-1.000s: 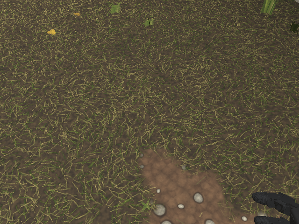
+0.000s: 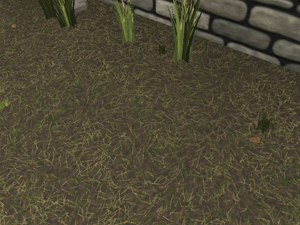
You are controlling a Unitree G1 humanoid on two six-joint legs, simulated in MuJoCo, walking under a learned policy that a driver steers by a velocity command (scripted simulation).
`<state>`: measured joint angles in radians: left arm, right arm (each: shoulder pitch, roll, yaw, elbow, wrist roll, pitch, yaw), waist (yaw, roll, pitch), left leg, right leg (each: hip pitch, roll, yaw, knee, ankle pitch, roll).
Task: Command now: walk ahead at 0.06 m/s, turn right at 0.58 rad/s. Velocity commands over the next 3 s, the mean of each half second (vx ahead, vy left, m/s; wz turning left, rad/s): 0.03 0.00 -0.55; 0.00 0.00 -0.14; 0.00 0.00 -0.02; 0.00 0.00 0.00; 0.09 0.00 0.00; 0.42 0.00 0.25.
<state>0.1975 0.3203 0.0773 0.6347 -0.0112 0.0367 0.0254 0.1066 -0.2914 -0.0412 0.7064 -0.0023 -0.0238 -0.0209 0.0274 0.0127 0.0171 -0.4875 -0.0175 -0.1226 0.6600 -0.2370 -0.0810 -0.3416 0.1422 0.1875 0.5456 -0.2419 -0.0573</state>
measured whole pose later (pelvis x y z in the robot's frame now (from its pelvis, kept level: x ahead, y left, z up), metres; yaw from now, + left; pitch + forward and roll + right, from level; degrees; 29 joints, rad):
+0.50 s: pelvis +0.02 -0.02 +0.00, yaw -17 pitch +2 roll +1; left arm 0.18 0.29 0.07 0.58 0.02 0.05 0.00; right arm 0.15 -0.32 -0.08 0.73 0.00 0.02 -0.02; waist -0.02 0.04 0.05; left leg -0.42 0.09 0.03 0.85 -0.50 -0.06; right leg -0.32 0.02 0.00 0.58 -0.29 -0.05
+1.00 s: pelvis +0.03 -0.02 +0.00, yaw -19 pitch -1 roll +0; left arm 0.18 0.23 0.04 0.74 0.02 0.02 0.01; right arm 0.19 -0.25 -0.03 0.81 -0.01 -0.01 -0.01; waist 0.00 -0.01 0.03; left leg -0.21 0.03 0.00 0.53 -0.30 -0.03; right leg -0.23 0.04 0.03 0.53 -0.27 -0.03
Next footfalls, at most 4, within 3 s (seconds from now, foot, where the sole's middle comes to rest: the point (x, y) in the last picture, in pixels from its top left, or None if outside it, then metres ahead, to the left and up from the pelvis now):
0.04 left None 0.11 0.14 -0.77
0.44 right None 0.04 -0.13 -0.77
0.80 left None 0.10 0.10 -0.77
2.98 left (170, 221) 0.47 -0.02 -0.77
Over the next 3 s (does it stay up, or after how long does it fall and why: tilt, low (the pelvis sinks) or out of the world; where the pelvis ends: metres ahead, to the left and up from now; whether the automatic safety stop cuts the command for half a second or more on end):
stays up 0.29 -0.07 -0.03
